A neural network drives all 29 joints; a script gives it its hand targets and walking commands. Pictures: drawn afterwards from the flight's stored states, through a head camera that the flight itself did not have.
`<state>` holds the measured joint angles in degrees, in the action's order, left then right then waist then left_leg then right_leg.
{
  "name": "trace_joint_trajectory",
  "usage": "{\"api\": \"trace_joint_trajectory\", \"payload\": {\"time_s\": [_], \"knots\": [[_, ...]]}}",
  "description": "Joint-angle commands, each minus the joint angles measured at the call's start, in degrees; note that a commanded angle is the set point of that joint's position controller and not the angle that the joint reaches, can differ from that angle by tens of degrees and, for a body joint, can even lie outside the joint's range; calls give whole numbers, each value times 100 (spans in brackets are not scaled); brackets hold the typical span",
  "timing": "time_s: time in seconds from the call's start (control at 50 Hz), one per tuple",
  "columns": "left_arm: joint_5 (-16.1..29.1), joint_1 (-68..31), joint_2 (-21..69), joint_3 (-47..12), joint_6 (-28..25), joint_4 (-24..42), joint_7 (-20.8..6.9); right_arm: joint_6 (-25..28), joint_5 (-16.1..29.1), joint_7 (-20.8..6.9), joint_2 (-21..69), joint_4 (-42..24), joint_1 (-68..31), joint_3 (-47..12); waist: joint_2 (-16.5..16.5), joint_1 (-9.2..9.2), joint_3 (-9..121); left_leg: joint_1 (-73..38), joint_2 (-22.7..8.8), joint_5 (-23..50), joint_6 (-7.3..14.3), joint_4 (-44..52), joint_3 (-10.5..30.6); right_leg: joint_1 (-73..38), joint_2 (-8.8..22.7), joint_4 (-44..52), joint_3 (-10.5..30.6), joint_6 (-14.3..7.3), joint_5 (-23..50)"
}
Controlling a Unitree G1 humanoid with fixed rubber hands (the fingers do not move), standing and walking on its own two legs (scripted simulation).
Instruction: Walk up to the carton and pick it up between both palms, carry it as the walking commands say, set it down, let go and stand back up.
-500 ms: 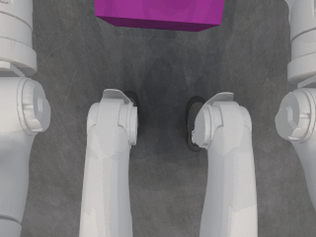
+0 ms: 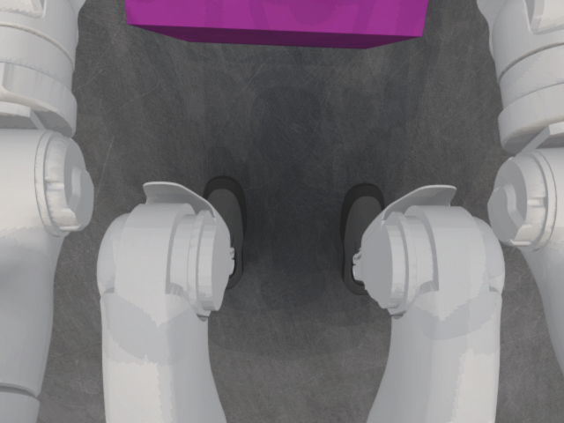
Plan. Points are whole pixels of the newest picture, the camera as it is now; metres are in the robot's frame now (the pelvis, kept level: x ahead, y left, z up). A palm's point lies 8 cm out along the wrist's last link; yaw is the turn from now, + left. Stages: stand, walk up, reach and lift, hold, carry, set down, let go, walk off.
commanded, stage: reach and lift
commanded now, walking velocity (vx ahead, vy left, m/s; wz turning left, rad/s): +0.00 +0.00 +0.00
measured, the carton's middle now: out of the picture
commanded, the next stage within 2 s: none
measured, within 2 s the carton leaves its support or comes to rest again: leaves its support in 1.68 s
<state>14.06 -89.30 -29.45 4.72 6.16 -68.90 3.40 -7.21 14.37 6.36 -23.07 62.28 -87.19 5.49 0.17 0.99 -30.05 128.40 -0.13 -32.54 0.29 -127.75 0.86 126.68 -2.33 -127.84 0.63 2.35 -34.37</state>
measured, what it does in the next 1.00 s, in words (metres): stands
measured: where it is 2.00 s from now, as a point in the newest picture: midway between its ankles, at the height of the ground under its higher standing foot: (293, 253)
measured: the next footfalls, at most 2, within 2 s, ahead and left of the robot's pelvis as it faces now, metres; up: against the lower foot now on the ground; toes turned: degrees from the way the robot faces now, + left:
none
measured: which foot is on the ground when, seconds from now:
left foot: down 0.00-1.00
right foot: down 0.00-1.00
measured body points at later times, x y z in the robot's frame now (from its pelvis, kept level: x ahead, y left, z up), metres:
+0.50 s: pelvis +0.00 +0.00 -0.01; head +0.38 +0.01 +0.22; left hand +0.55 +0.23 -0.20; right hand +0.57 -0.16 -0.19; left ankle +0.12 +0.12 -0.33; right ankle +0.11 -0.12 -0.33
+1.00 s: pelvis +0.00 +0.00 +0.00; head +0.38 +0.01 +0.22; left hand +0.56 +0.21 -0.19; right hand +0.57 -0.14 -0.20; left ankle +0.12 +0.12 -0.33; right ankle +0.11 -0.12 -0.33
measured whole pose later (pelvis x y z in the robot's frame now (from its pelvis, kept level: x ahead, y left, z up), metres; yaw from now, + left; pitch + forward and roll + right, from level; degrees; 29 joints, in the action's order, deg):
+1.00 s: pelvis +0.00 +0.00 +0.00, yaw +0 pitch +33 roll -1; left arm 17.4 -92.4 -25.6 -1.0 3.4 -70.3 5.2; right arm -4.2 17.7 9.9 -20.5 65.0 -89.7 -0.3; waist 0.3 1.6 -30.0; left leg 128.3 -0.3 -31.7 0.2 -126.9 0.6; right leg 127.0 -2.0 -127.2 0.5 1.8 -33.2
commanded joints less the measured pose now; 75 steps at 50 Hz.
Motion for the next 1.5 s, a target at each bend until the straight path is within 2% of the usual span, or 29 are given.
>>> {"api": "trace_joint_trajectory", "payload": {"time_s": [0.0, 0.06, 0.12, 0.18, 0.24, 0.26, 0.28, 0.32, 0.34, 0.36, 0.4, 0.42, 0.5, 0.52, 0.56, 0.62, 0.7, 0.76, 0.8, 0.82, 0.86, 0.88, 0.9, 0.98, 1.0, 1.02, 1.08, 1.2, 1.48], "knots": [[246, -2082, -967, -75, -395, 1537, 80, 345, 104, 108, -1086, -1402, -1818, 169, -256, -136, 9454, -4995, -19, 3291, -120, 604, -71, -3561, 135, 592, -535, -48, 2800], [102, -1835, -1471, 312, -349, 1256, 154, 290, -10, 164, -1237, -1444, -1802, 100, 218, 119, 9125, -4461, -31, 2827, -94, 646, -141, -3860, 171, 564, -451, 59, 2587], [-114, -1564, -1183, 301, -357, 1086, 126, 291, 234, 74, -797, -1277, -1634, -105, -115, 520, 8809, -4434, -49, 2956, -74, 653, -266, -3349, 118, 636, -395, 59, 2527], [-65, -1424, -1100, 312, -304, 919, 88, 230, 190, 41, -775, -1132, -1513, -169, 215, 313, 8680, -4184, -97, 2578, -19, 646, -268, -3759, 139, 643, -353, 58, 2342], [64, -1667, -931, 28, -289, 927, 20, 243, 13, 92, -823, -773, -1462, -3, -64, 38, 8051, -3812, -91, 2139, -43, 817, -194, -3431, 119, 634, -414, 31, 2045], [62, -1624, -961, 118, -333, 935, 7, 253, 91, 79, -618, -887, -1471, -81, -40, 215, 8194, -3909, -62, 2339, -52, 732, -258, -3475, 95, 691, -313, -9, 2233], [102, -1675, -925, 18, -309, 938, 22, 261, 21, 84, -838, -870, -1552, 7, -111, 62, 8108, -3945, -64, 2334, -125, 724, -222, -3254, 83, 758, -312, -36, 2170], [184, -1882, -887, 7, -340, 1050, 62, 289, 114, 121, -748, -1005, -1735, -186, -25, 306, 8395, -3959, -36, 2510, -114, 732, -251, -3657, 89, 673, -309, -25, 2347], [149, -1799, -942, -38, -299, 692, 27, 250, 107, 128, -835, -901, -1754, -194, 55, 157, 8161, -3960, -103, 2215, -63, 783, -215, -3663, 129, 727, -360, 17, 2160], [202, -1946, -832, -107, -345, 975, 34, 280, 215, 117, -519, -908, -1797, -292, 55, 259, 8365, -4004, -21, 2281, -53, 755, -252, -3644, 88, 727, -380, -18, 2137], [356, -2265, -865, -73, -393, 1524, 96, 348, 106, 185, -796, -1386, -1994, -33, 140, -103, 8601, -4109, -27, 2355, -47, 799, -132, -3712, 75, 718, -430, -33, 2321], [284, -2209, -934, -19, -369, 1157, 119, 300, 288, 155, -589, -993, -1979, -230, 96, 225, 8498, -4065, -28, 2261, -40, 754, -204, -3609, 88, 647, -404, -7, 2115], [160, -2095, -679, -262, -345, 628, 71, 311, 121, 132, -583, -538, -1857, -209, -65, -17, 7828, -3762, -64, 1795, -73, 789, -183, -3295, 111, 848, -266, -79, 1668], [111, -2273, -521, -298, -341, 679, 96, 316, 132, 125, -534, -417, -1954, -242, -195, 164, 7867, -3965, -50, 1835, -96, 881, -163, -3219, 119, 827, -276, -114, 1626], [104, -2329, -476, -333, -362, 698, 129, 347, 99, 133, -527, -481, -1935, -104, -328, -26, 7864, -4200, -9, 2142, -131, 897, -138, -3051, 50, 885, -381, -74, 1815], [20, -2426, -453, -141, -409, 855, 217, 420, 238, 133, -303, -594, -2141, -229, -138, 240, 8342, -4520, 64, 2408, -79, 865, -115, -3239, 17, 772, -405, -63, 2033], [298, -2168, -138, -356, -394, 658, 187, 503, 6, 232, -520, -737, -2114, -251, 97, -71, 8175, -4201, 150, 2555, -118, 850, -62, -3358, -17, 787, -414, -26, 2215], [322, -2388, -54, -429, -436, 784, 195, 516, 12, 232, -116, -662, -2139, -280, 134, -78, 8293, -4290, 166, 2367, -60, 987, -4, -3415, -38, 794, -421, -43, 2159], [288, -2378, 146, -607, -404, 623, 204, 463, 102, 172, -4, -470, -1936, -350, -192, -187, 8210, -4474, 97, 2522, -119, 884, 0, -3304, -26, 773, -386, -54, 2295], [287, -2341, 168, -546, -438, 647, 164, 515, 280, 116, 232, -698, -2244, -640, -8, 74, 8454, -4430, 158, 2493, -31, 873, -103, -3308, -81, 817, -403, -42, 2156], [211, -2318, 430, -551, -431, 488, 166, 495, 306, 129, 342, -617, -2277, -632, -60, 86, 8292, -4406, 126, 2511, -32, 962, -51, -3285, -97, 824, -410, -10, 2188], [274, -2467, 574, -610, -528, 1162, 128, 555, 387, 85, 603, -1047, -2434, -722, -121, 222, 8543, -4234, 197, 2624, -46, 893, -141, -3445, -161, 856, -251, -95, 2405], [322, -2202, 689, -626, -491, 676, 108, 583, 300, 77, 420, -1127, -2634, -826, 70, 107, 8432, -4210, 184, 2759, -31, 856, -120, -3505, -97, 827, -315, -24, 2484], [381, -2743, 1460, -820, -467, 860, -109, 506, 368, -120, 1394, -839, -2928, -1059, 182, 86, 8308, -4217, 202, 2489, 18, 848, -91, -3285, -156, 900, -285, -26, 2115], [351, -2808, 1748, -918, -443, 863, -205, 453, 482, -246, 1789, -889, -3074, -1072, -175, 276, 8093, -4269, 202, 2459, -23, 942, -158, -3130, -161, 1041, -261, -25, 1953], [194, -3009, 1917, -781, -427, 806, -287, 436, 461, -330, 2283, -869, -3178, -1265, 127, 345, 8042, -4083, 201, 2269, 59, 988, -125, -3272, -212, 1002, -300, -24, 1902], [314, -3387, 3300, -1153, -349, 1191, -669, 369, 313, -689, 3433, -970, -3611, -1351, 119, 86, 7791, -3704, 281, 2038, 10, 995, -170, -3245, -295, 892, -357, -94, 1885], [244, -3296, 5101, -1237, -60, 1292, -1239, 242, 242, -1282, 4747, -1169, -3810, -1259, -213, 121, 7567, -3718, 363, 2161, 25, 866, -241, -2774, -350, 788, -454, -207, 1838], [366, -3462, 5268, -1385, 149, 1871, -1494, 17, 388, -1373, 5281, -1899, -3933, -1538, 41, 206, 8333, -3874, 320, 2493, 129, 759, -296, -3335, -348, 731, -472, -180, 2252]]}}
